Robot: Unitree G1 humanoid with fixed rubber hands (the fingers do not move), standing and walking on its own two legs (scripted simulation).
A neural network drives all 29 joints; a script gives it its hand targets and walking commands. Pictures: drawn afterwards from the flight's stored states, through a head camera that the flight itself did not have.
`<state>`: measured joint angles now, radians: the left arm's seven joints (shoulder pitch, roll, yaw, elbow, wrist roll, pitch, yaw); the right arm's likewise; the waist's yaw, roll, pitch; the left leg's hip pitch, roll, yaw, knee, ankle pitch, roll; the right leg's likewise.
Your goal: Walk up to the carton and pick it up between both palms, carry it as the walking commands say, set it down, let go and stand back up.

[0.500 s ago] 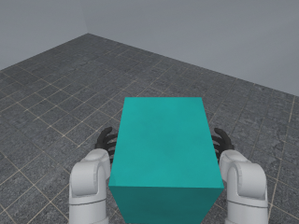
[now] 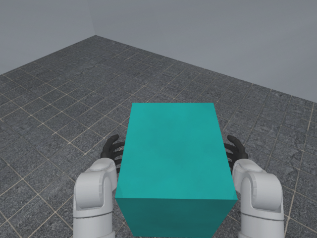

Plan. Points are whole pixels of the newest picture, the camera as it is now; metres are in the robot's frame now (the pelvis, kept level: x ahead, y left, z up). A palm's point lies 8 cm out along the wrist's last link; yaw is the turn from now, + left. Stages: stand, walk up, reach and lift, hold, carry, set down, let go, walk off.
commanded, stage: carry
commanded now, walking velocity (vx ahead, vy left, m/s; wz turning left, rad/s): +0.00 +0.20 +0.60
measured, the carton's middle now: (172, 171) +0.29 +0.00 +0.02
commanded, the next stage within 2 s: none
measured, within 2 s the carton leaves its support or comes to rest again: neither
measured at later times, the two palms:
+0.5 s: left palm (37, 206) +0.18 +0.29 +0.06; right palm (173, 177) +0.26 +0.00 +0.06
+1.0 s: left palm out of the picture +0.04 +0.45 +0.06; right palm (85, 204) +0.19 +0.19 +0.07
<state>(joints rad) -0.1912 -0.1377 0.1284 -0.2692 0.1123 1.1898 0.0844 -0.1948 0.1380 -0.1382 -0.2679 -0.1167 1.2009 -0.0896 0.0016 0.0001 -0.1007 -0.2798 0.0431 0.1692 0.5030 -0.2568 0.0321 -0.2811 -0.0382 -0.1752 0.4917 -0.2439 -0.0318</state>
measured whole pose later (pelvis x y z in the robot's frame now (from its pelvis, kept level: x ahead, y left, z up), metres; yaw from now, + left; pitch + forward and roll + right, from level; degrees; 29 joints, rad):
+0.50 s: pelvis -0.05 +0.08 -0.02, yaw +13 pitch +4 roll +0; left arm -0.18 -0.14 0.13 -0.37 0.09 1.19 0.09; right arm -0.19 0.14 -0.11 -0.36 -0.11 1.20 -0.09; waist 0.02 0.00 -0.02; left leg -0.45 -0.06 0.10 0.62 -0.24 0.11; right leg -0.51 -0.12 -0.10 1.05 -0.53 0.10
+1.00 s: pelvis -0.13 +0.18 -0.02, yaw +31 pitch +3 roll +3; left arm -0.18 -0.13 0.13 -0.39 0.11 1.20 0.08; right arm -0.22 0.14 -0.12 -0.35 -0.10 1.21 -0.10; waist -0.03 -0.07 -0.03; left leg -0.41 0.03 0.14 0.61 -0.22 -0.01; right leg -0.36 -0.38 -0.17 0.81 -0.48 0.15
